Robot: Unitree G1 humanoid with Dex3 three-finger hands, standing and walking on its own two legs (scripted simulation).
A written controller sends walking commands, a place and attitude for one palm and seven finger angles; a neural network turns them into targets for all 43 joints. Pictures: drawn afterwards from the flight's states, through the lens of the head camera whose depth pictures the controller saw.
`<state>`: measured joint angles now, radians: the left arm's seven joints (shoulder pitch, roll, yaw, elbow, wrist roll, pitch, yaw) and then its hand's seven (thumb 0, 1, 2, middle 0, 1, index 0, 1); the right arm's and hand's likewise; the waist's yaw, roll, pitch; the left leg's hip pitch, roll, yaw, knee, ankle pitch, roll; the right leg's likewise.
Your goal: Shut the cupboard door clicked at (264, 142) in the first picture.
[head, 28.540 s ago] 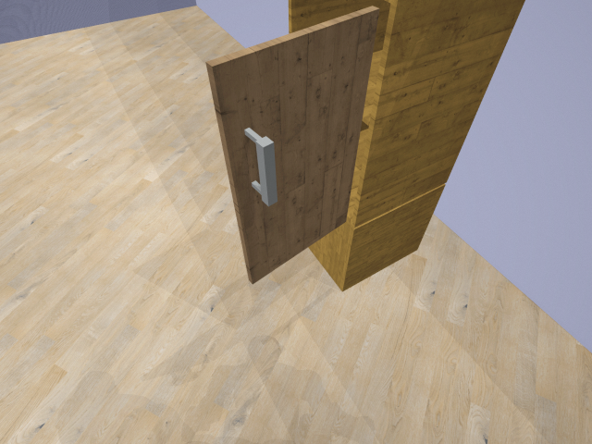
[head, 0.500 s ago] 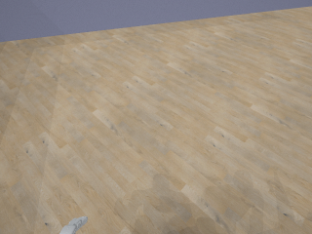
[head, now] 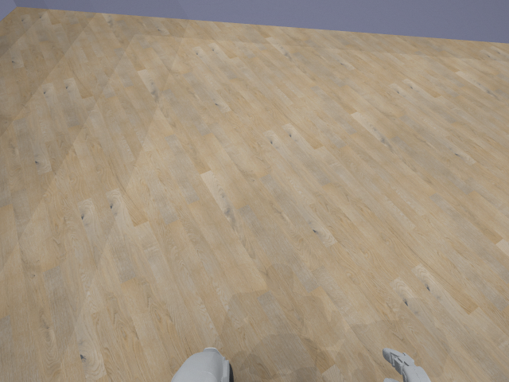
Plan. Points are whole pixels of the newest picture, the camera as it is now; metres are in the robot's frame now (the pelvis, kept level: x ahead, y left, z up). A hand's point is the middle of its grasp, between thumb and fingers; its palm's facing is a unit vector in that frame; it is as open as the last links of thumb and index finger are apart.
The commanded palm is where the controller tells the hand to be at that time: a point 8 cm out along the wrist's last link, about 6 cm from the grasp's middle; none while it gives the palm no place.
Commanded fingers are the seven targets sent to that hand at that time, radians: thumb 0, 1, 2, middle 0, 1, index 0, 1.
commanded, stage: turn to face it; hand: left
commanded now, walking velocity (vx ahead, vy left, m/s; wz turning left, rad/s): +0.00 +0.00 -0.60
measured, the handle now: out of the picture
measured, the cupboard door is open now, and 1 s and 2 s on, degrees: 59 59 59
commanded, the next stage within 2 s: none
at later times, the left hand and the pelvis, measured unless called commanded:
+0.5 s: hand (180, 323) +0.22 +0.15 -0.13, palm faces -0.19 -0.95 -0.25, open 7.3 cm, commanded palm none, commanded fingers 0.00 0.90 0.90 -0.20 -0.30 -0.20 -0.30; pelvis +0.11 -0.02 +0.02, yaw -16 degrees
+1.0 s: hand (197, 248) +0.37 +0.15 -0.13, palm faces -0.52 -0.83 -0.21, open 7.3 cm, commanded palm none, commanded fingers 0.00 0.90 0.90 -0.20 -0.30 -0.20 -0.30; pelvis +0.15 +0.02 +0.03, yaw -34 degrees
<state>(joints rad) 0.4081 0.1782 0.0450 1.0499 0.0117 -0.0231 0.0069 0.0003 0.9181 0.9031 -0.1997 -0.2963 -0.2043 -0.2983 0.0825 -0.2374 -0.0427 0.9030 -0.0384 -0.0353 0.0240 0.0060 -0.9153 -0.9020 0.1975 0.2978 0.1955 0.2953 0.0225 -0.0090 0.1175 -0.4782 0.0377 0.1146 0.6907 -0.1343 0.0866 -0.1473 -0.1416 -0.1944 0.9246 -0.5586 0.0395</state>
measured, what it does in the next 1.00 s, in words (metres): walks ahead, turning right: right foot, then left foot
